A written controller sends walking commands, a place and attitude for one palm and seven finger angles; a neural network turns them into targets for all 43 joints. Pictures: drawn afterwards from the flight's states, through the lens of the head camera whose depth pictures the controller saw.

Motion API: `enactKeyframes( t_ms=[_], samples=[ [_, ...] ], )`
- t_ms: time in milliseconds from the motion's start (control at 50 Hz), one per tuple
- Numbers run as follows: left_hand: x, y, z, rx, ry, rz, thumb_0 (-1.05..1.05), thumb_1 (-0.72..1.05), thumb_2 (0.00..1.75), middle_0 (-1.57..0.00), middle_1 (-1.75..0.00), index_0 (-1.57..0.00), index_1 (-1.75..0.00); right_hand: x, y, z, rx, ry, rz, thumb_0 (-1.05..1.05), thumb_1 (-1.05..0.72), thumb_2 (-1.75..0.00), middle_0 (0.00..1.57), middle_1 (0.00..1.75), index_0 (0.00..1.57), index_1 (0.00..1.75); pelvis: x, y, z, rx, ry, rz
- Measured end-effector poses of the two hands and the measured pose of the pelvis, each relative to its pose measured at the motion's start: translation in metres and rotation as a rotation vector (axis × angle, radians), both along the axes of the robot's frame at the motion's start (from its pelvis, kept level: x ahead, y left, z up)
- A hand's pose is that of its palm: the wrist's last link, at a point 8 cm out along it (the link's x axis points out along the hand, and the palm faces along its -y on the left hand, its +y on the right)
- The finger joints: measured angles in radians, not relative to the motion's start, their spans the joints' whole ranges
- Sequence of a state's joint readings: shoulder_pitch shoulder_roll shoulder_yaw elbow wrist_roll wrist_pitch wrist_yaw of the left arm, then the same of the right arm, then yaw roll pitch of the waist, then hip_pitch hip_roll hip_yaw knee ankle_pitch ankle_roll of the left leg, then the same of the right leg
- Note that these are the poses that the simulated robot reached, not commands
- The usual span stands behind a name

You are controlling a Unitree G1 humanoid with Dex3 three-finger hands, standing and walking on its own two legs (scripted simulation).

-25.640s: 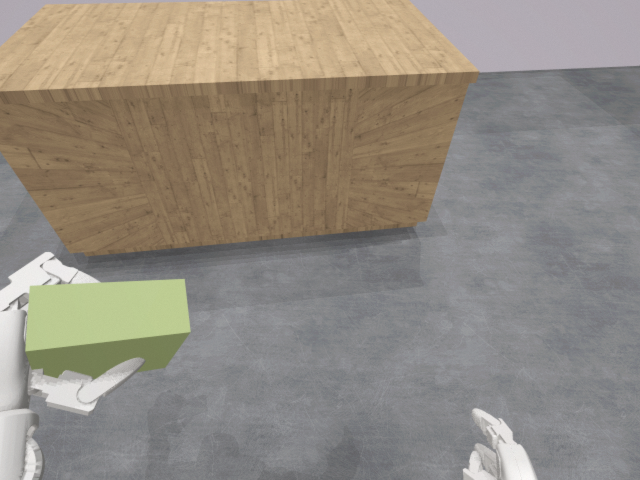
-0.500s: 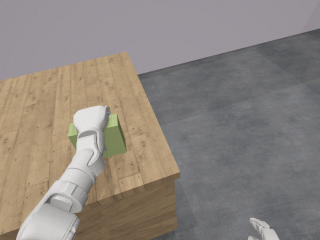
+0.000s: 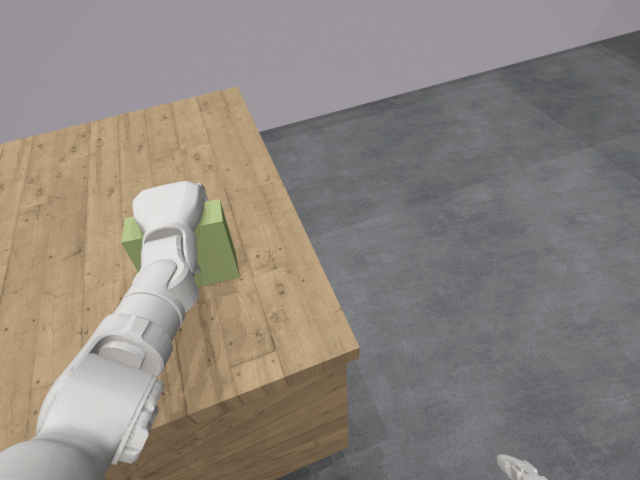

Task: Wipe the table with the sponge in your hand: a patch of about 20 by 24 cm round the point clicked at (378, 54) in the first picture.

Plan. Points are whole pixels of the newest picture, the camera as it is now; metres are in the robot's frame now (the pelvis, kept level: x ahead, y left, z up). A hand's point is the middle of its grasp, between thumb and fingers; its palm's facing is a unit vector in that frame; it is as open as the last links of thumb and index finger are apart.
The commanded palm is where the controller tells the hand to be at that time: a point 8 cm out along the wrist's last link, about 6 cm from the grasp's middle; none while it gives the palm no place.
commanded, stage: wipe forward along the third lane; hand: left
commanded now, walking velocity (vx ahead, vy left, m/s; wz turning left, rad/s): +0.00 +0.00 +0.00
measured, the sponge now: (189, 258) +0.41 +0.22 +0.02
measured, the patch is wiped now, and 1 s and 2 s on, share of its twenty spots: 0.90 0.90 0.90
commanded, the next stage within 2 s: wipe back along the third lane in 0.26 s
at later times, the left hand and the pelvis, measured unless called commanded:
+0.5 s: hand (180, 219) +0.46 +0.24 +0.06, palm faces -0.06 -0.02 -1.00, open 9.7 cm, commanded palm +0.42 +0.23 +0.10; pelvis +0.01 +0.02 +0.00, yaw -1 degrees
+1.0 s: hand (179, 237) +0.42 +0.22 +0.06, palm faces +0.01 -0.04 -1.00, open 9.7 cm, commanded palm +0.37 +0.21 +0.10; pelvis +0.04 +0.03 +0.00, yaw +0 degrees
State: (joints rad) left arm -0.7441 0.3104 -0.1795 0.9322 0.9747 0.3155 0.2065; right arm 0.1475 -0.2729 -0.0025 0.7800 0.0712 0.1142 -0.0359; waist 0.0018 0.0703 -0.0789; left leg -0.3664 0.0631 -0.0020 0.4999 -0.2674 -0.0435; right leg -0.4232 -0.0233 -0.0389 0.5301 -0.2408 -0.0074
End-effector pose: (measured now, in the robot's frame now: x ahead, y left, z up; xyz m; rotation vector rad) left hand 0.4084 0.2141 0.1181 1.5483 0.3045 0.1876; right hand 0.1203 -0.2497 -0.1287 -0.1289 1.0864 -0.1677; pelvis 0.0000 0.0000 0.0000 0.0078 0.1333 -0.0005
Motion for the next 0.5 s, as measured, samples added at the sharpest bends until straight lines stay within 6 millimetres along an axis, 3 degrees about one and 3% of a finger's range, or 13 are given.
enactKeyframes(
  t_ms=[360, 500],
  samples=[
    [0.032, 0.014, 0.0, 0.004, 0.009, 0.004, 0.01, -0.54, 1.13, -0.8, -1.39, -0.82, -1.34, -0.024, 0.004, -0.001, -0.02, 0.078, -0.044, 0.01, -0.91, -0.9, 0.2, 0.3, 0.2, 0.3, 0.007, 0.014, -0.001, -0.007, 0.044, -0.008],
    [0.032, 0.016, -0.003, -0.003, -0.01, -0.001, 0.01, -0.54, 1.13, -0.79, -1.39, -0.82, -1.35, -0.033, 0.009, -0.002, -0.008, 0.105, -0.059, 0.01, -0.91, -0.9, 0.2, 0.3, 0.2, 0.3, 0.01, 0.019, -0.001, -0.01, 0.05, -0.016]
  ],
)
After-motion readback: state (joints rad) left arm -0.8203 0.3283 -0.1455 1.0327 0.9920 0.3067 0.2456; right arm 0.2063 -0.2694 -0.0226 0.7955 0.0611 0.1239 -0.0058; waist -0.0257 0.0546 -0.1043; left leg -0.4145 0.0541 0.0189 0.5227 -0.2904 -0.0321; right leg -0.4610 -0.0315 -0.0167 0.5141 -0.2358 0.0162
